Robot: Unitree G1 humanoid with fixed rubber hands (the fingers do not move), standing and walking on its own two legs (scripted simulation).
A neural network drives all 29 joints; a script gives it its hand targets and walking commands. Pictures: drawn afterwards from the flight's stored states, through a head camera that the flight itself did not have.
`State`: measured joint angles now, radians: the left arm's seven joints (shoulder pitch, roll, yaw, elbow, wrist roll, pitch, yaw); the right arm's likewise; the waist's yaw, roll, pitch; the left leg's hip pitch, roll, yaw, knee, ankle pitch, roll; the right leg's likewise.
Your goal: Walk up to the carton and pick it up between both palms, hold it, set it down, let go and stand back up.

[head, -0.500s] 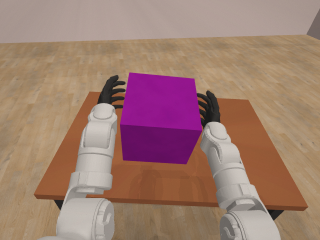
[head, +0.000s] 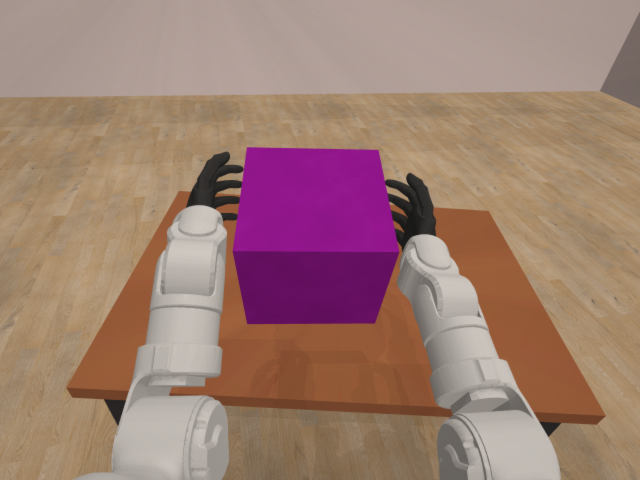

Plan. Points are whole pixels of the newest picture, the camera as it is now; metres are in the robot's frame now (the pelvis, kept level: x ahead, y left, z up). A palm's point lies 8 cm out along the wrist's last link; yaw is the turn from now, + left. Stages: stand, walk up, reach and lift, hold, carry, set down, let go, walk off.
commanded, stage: hold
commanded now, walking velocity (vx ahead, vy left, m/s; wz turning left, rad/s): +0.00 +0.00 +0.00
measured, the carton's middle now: (312, 237) +0.37 +0.02 +0.16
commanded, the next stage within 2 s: none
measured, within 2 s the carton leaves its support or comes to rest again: neither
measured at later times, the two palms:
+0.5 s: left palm (207, 210) +0.36 +0.15 +0.20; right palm (416, 234) +0.36 -0.11 +0.18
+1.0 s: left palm (206, 209) +0.36 +0.15 +0.20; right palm (416, 234) +0.36 -0.11 +0.18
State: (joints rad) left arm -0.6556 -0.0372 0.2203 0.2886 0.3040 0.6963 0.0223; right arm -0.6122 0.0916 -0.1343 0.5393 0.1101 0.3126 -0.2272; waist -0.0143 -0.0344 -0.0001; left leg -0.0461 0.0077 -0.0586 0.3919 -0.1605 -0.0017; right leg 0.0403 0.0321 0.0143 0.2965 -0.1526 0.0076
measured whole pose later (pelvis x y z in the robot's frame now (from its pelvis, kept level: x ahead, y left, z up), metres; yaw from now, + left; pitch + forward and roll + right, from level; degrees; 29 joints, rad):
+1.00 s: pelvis +0.00 +0.00 +0.00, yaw +0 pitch -10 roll -1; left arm -0.66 -0.04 0.22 0.24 0.30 0.71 0.01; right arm -0.61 0.09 -0.13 0.53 0.11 0.28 -0.22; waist -0.01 -0.03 0.02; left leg -0.04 0.01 -0.06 0.38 -0.16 0.00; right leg 0.04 0.03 0.01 0.29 -0.15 0.01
